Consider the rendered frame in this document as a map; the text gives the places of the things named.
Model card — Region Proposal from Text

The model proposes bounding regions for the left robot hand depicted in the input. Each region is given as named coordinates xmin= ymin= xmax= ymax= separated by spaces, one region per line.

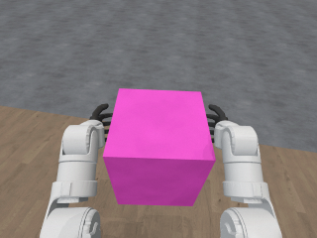
xmin=89 ymin=103 xmax=113 ymax=142

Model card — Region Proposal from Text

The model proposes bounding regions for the carton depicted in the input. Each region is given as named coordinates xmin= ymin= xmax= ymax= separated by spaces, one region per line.
xmin=103 ymin=88 xmax=216 ymax=206

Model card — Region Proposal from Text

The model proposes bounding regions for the robot left upper arm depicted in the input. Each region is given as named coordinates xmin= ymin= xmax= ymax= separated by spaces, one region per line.
xmin=41 ymin=206 xmax=101 ymax=238

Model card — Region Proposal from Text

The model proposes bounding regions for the robot left forearm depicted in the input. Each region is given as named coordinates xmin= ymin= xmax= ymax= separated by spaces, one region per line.
xmin=40 ymin=119 xmax=105 ymax=238

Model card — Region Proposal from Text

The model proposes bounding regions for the right robot hand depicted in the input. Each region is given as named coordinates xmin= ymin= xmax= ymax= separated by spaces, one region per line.
xmin=206 ymin=104 xmax=229 ymax=143

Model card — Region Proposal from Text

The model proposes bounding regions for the robot right upper arm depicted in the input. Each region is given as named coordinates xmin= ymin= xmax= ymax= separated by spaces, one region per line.
xmin=220 ymin=207 xmax=282 ymax=238

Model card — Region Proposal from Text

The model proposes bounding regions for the robot right forearm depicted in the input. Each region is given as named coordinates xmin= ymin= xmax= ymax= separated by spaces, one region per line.
xmin=214 ymin=120 xmax=282 ymax=238

